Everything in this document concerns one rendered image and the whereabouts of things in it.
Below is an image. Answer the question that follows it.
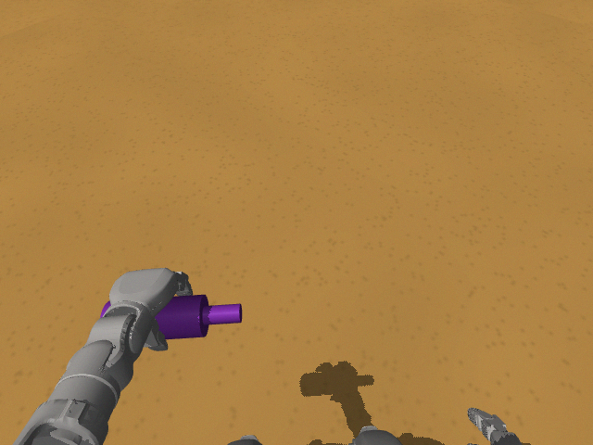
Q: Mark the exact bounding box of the right robot hand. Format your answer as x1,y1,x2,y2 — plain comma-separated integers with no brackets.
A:
467,408,522,445

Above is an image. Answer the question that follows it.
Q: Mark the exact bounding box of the left robot arm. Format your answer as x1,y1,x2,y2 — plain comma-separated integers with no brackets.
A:
12,301,154,445

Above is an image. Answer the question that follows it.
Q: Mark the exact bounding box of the left robot hand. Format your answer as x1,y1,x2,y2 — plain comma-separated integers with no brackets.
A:
109,268,193,351

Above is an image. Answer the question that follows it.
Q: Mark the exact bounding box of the bottle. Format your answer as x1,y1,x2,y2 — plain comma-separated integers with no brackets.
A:
100,295,242,339

